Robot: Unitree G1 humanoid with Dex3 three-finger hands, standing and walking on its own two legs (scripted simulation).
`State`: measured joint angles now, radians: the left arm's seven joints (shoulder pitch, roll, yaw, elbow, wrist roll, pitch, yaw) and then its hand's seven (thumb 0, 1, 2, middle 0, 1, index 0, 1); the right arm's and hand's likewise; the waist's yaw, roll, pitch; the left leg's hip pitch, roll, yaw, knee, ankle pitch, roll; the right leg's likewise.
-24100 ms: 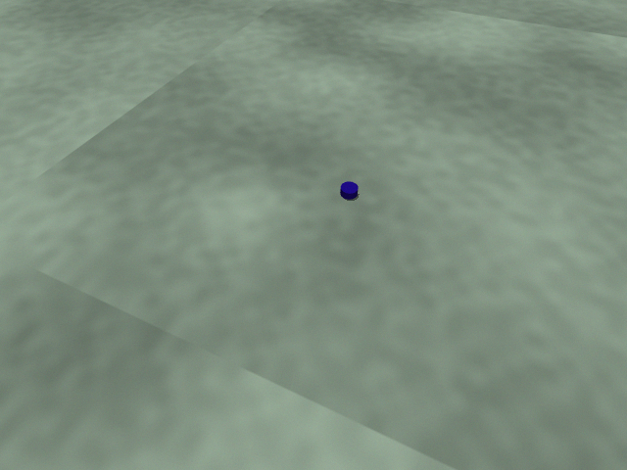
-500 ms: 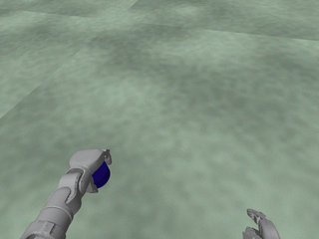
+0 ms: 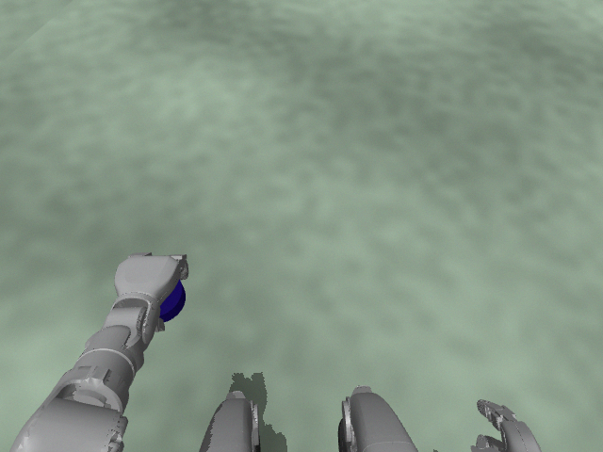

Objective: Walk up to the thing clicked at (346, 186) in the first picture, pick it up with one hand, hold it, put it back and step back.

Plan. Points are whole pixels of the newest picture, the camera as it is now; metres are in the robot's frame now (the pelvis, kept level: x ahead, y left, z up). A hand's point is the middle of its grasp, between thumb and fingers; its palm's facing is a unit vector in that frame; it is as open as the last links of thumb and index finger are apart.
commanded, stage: crouch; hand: left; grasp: from above
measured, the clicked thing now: (158, 295) +0.36 +0.24 -0.13
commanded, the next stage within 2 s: lower in 1.46 s
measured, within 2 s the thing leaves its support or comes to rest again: neither
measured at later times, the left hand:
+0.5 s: hand (186, 319) +0.38 +0.25 -0.36, palm faces -0.49 +0.00 -0.87, open 10.0 cm
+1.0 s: hand (196, 317) +0.41 +0.25 -0.47, palm faces -0.47 -0.02 -0.88, open 10.0 cm
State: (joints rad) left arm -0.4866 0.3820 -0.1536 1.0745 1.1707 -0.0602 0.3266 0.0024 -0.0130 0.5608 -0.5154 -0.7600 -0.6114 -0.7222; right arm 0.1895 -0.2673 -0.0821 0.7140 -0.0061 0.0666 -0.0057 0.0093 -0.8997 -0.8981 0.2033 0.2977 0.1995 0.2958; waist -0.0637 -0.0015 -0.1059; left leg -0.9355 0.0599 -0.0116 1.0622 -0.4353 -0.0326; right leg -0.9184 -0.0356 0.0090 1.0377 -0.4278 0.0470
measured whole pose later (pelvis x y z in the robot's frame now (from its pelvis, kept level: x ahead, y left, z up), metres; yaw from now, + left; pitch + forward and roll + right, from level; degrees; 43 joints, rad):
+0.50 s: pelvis -0.04 +0.01 -0.20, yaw -2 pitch +36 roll -4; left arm -0.75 0.51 -0.01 1.24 1.19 -0.10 0.34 -0.01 -0.01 0.51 -0.56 -0.73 -0.66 -0.68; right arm 0.19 -0.21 -0.04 0.75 -0.07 -0.03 0.03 0.01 -0.90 -0.90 0.21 0.30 0.20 0.30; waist -0.16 0.04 -0.18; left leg -1.88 0.04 -0.07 1.88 -0.64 -0.01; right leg -1.83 -0.03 0.02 1.82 -0.63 0.07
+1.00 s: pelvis -0.05 +0.01 -0.30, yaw -4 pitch +36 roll -6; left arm -0.92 0.64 0.07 1.38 1.24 -0.14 0.37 -0.01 -0.04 0.52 -0.59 -0.70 -0.69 -0.66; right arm 0.14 -0.26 -0.01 0.74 -0.12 -0.06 0.11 0.01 -0.91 -0.90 0.20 0.30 0.20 0.30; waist -0.22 0.01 -0.10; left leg -2.16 0.02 -0.13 2.20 -0.68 -0.03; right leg -2.10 -0.01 0.00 2.13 -0.67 0.08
